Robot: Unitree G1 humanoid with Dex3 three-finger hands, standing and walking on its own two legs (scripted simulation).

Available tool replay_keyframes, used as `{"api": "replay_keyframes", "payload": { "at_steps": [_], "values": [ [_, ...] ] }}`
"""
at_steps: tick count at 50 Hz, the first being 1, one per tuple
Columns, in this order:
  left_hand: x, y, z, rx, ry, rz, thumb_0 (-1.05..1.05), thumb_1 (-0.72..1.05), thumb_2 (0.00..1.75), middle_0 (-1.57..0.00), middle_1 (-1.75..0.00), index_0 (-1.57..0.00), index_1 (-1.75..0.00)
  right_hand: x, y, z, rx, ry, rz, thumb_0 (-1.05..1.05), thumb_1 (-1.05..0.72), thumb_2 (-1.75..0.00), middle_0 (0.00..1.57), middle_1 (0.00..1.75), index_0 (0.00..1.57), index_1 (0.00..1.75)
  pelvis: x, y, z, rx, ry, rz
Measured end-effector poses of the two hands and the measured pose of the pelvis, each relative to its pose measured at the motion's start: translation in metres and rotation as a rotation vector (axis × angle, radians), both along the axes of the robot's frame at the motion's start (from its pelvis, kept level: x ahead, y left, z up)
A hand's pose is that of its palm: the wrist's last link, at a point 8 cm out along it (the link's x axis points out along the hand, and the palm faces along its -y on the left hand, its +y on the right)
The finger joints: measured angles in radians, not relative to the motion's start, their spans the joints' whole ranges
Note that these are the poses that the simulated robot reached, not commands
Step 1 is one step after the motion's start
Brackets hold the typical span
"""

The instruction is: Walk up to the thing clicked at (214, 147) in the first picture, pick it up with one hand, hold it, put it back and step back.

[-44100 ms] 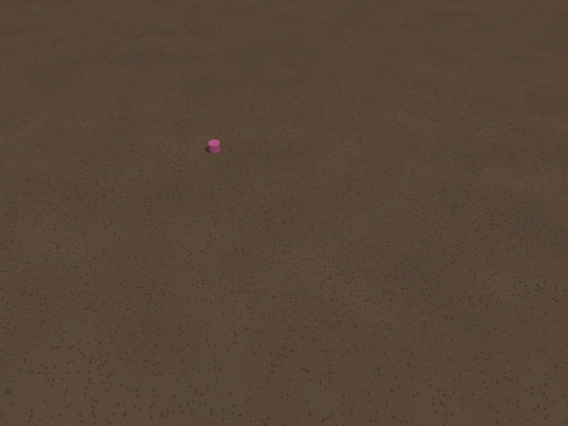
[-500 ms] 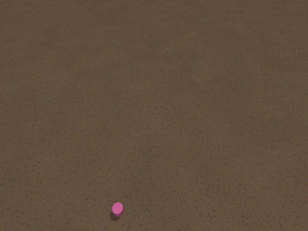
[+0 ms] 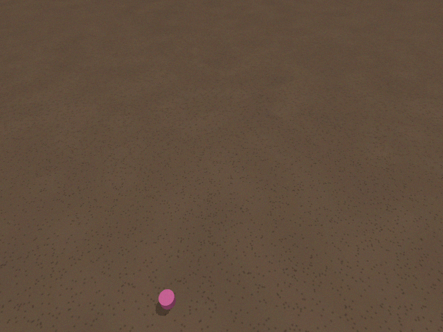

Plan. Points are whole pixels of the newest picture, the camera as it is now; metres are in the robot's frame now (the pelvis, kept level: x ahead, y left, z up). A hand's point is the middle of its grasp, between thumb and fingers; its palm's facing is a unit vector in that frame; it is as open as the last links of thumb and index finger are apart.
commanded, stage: stand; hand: left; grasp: from above
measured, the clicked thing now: (167, 299) +0.44 +0.26 -0.76
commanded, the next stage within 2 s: step back in 1.34 s
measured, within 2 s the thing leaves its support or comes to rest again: neither
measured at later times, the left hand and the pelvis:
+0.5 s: hand out of the picture +0.09 +0.23 -0.16, palm faces +0.03 -0.94 -0.33, open 7.4 cm; pelvis +0.01 -0.01 +0.00, yaw +0 degrees
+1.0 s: hand out of the picture +0.09 +0.24 -0.15, palm faces +0.01 -0.94 -0.34, open 7.4 cm; pelvis +0.02 -0.01 +0.00, yaw -1 degrees
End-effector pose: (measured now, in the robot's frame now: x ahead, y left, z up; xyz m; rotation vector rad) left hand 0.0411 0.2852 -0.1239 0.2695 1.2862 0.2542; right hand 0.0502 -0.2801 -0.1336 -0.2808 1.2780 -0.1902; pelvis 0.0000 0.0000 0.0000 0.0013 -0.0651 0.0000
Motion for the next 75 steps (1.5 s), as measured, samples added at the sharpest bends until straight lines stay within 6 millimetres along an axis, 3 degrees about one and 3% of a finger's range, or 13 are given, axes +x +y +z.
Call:
{"api": "replay_keyframes", "payload": {
  "at_steps": [31, 66, 75],
  "values": [
    [0.043, -0.005, 0.006, 0.003, -0.053, -0.026, 0.01, 0.90, 0.90, -0.21, -0.30, -0.20, -0.30, 0.029, -0.013, 0.006, -0.014, -0.033, 0.013, 0.00, -0.90, -0.89, 0.21, 0.30, 0.20, 0.30, 0.015, -0.008, 0.002, -0.002, 0.018, -0.004],
    [0.047, -0.004, 0.009, 0.009, -0.057, -0.056, 0.01, 0.90, 0.90, -0.21, -0.30, -0.20, -0.30, 0.025, -0.020, 0.007, -0.016, -0.028, 0.005, 0.00, -0.90, -0.89, 0.21, 0.30, 0.20, 0.30, 0.016, -0.010, 0.002, 0.000, 0.023, -0.012],
    [0.043, 0.018, 0.004, 0.039, -0.067, -0.072, 0.01, 0.90, 0.90, -0.21, -0.30, -0.20, -0.30, 0.019, -0.027, 0.008, -0.051, -0.029, -0.004, 0.00, -0.90, -0.89, 0.21, 0.30, 0.20, 0.30, -0.012, 0.001, -0.006, -0.004, 0.034, -0.021]
  ]
}}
